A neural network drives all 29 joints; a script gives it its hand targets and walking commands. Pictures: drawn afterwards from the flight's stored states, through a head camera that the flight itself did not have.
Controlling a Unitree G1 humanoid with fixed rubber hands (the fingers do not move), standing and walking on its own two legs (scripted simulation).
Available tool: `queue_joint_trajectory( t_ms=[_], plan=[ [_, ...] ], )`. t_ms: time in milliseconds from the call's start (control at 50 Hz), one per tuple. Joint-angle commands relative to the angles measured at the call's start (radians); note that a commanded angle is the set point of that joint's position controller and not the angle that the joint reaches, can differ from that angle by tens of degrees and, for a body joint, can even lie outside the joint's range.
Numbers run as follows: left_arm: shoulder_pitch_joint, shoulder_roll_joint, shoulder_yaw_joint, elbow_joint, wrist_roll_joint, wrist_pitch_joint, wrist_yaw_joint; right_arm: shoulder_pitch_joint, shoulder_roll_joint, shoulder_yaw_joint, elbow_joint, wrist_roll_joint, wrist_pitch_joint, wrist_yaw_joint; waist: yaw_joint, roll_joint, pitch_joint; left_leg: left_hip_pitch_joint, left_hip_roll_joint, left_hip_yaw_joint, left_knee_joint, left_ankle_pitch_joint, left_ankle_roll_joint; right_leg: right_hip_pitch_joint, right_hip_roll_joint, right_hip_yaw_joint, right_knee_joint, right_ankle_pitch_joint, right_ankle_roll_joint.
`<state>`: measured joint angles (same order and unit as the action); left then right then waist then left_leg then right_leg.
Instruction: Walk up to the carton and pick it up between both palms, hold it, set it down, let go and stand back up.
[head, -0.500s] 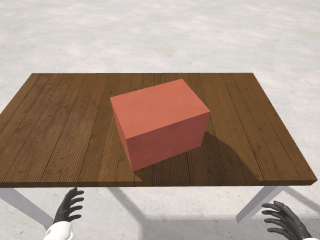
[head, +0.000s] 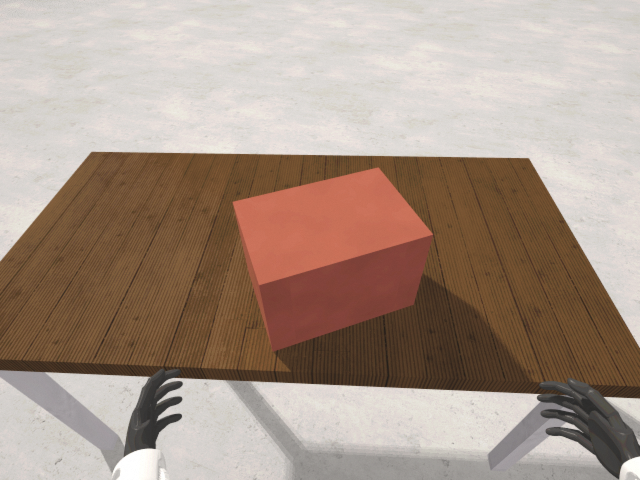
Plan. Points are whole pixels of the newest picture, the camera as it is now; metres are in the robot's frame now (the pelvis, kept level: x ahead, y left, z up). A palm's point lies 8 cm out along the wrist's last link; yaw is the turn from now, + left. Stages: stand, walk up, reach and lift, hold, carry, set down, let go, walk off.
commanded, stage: reach and lift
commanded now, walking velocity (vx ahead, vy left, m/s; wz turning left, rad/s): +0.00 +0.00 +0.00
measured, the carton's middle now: (327, 255) +0.51 +0.06 -0.04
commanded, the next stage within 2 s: none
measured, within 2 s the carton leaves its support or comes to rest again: neither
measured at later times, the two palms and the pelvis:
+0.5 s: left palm (172, 404) +0.22 +0.23 -0.01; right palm (610, 401) +0.26 -0.31 -0.01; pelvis +0.00 +0.01 -0.01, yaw -1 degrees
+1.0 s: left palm (180, 362) +0.26 +0.22 +0.02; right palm (599, 336) +0.33 -0.30 +0.03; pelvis -0.01 +0.01 -0.01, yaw -1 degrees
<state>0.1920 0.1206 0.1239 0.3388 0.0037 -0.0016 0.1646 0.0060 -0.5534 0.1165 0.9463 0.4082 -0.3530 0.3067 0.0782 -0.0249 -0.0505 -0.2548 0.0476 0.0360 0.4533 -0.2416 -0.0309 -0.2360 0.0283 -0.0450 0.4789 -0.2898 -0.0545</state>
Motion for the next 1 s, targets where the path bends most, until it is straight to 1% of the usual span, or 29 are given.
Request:
queue_joint_trajectory(
  t_ms=[0,80,160,200,280,300,380,460,500,520,540,580,680,760,820,840,880,980],
  plan=[
    [-0.117,0.07,0.02,-0.096,-0.008,-0.062,0.015,-0.143,-0.231,-0.026,-0.026,0.064,-0.059,0.018,-0.003,-0.072,-0.119,0.025,-0.07,-0.033,0.008,0.113,0.058,-0.017,-0.016,0.118,-0.06,0.243,0.003],
    [-0.124,0.048,0.018,-0.082,-0.011,-0.084,0.024,-0.169,-0.25,-0.001,0.021,0.111,-0.09,0.035,-0.007,-0.062,-0.125,0.004,-0.069,-0.041,0.029,0.129,0.057,-0.033,-0.017,0.126,-0.049,0.246,-0.002],
    [-0.144,0.02,0.009,-0.085,-0.016,-0.104,0.037,-0.212,-0.281,0.029,0.064,0.157,-0.122,0.057,-0.01,-0.072,-0.129,-0.01,-0.065,-0.051,0.058,0.144,0.056,-0.066,-0.012,0.13,-0.037,0.237,-0.01],
    [-0.146,0.007,0.0,-0.095,-0.019,-0.116,0.043,-0.222,-0.287,0.044,0.078,0.178,-0.14,0.066,-0.005,-0.08,-0.133,-0.015,-0.059,-0.05,0.074,0.15,0.056,-0.08,-0.015,0.134,-0.031,0.236,-0.014],
    [-0.15,-0.02,-0.016,-0.11,-0.02,-0.137,0.055,-0.256,-0.307,0.078,0.1,0.215,-0.176,0.081,0.006,-0.095,-0.161,-0.045,-0.057,-0.05,0.107,0.161,0.057,-0.072,-0.015,0.143,-0.005,0.282,-0.018],
    [-0.153,-0.023,-0.016,-0.119,-0.019,-0.144,0.059,-0.271,-0.306,0.086,0.1,0.224,-0.186,0.083,0.013,-0.094,-0.172,-0.047,-0.057,-0.049,0.113,0.166,0.056,-0.072,-0.014,0.142,0.002,0.29,-0.018],
    [-0.152,-0.045,-0.035,-0.146,-0.023,-0.163,0.073,-0.298,-0.329,0.094,0.123,0.248,-0.217,0.093,0.017,-0.09,-0.212,-0.037,-0.055,-0.055,0.136,0.196,0.055,-0.085,-0.007,0.133,0.025,0.315,-0.025],
    [-0.165,-0.074,-0.059,-0.172,-0.03,-0.174,0.088,-0.337,-0.345,0.096,0.141,0.259,-0.236,0.103,0.02,-0.084,-0.237,-0.01,-0.05,-0.062,0.146,0.222,0.054,-0.126,0.002,0.119,0.03,0.298,-0.034],
    [-0.181,-0.086,-0.073,-0.175,-0.036,-0.17,0.094,-0.358,-0.357,0.095,0.158,0.261,-0.233,0.107,0.017,-0.074,-0.241,0.007,-0.047,-0.065,0.149,0.235,0.05,-0.149,0.007,0.111,0.031,0.28,-0.039],
    [-0.194,-0.089,-0.083,-0.176,-0.039,-0.165,0.096,-0.371,-0.365,0.091,0.169,0.261,-0.229,0.11,0.009,-0.072,-0.242,0.014,-0.046,-0.067,0.148,0.239,0.049,-0.164,0.012,0.105,0.034,0.274,-0.041],
    [-0.197,-0.093,-0.081,-0.172,-0.039,-0.159,0.1,-0.383,-0.369,0.098,0.177,0.262,-0.223,0.113,0.018,-0.075,-0.24,0.016,-0.044,-0.068,0.146,0.24,0.05,-0.169,0.014,0.103,0.032,0.27,-0.044],
    [-0.213,-0.097,-0.087,-0.179,-0.043,-0.143,0.105,-0.41,-0.374,0.095,0.187,0.26,-0.209,0.115,0.016,-0.072,-0.247,0.025,-0.044,-0.073,0.145,0.257,0.049,-0.181,0.017,0.098,0.033,0.27,-0.048],
    [-0.262,-0.108,-0.087,-0.192,-0.045,-0.095,0.121,-0.474,-0.387,0.092,0.207,0.255,-0.164,0.124,0.028,-0.08,-0.266,0.046,-0.042,-0.075,0.138,0.269,0.049,-0.197,0.028,0.094,0.023,0.252,-0.056],
    [-0.306,-0.108,-0.078,-0.189,-0.044,-0.06,0.124,-0.533,-0.382,0.093,0.206,0.245,-0.131,0.122,0.038,-0.081,-0.276,0.032,-0.047,-0.07,0.134,0.27,0.051,-0.189,0.024,0.103,0.019,0.259,-0.057],
    [-0.362,-0.102,-0.071,-0.183,-0.048,-0.036,0.127,-0.582,-0.378,0.087,0.21,0.236,-0.106,0.12,0.048,-0.087,-0.285,0.017,-0.047,-0.067,0.133,0.246,0.051,-0.188,0.018,0.112,0.013,0.233,-0.057],
    [-0.377,-0.1,-0.071,-0.181,-0.047,-0.029,0.127,-0.594,-0.378,0.085,0.215,0.231,-0.096,0.121,0.045,-0.086,-0.283,0.017,-0.048,-0.065,0.13,0.236,0.051,-0.193,0.019,0.114,0.012,0.217,-0.057],
    [-0.414,-0.092,-0.067,-0.169,-0.05,-0.011,0.126,-0.631,-0.374,0.086,0.211,0.227,-0.074,0.12,0.055,-0.085,-0.292,0.007,-0.048,-0.062,0.126,0.218,0.052,-0.192,0.017,0.119,0.011,0.192,-0.057],
    [-0.481,-0.073,-0.048,-0.159,-0.055,0.031,0.126,-0.694,-0.368,0.086,0.209,0.212,-0.026,0.111,0.065,-0.098,-0.304,-0.029,-0.055,-0.055,0.123,0.206,0.053,-0.167,0.012,0.131,0.011,0.194,-0.053]
  ],
)
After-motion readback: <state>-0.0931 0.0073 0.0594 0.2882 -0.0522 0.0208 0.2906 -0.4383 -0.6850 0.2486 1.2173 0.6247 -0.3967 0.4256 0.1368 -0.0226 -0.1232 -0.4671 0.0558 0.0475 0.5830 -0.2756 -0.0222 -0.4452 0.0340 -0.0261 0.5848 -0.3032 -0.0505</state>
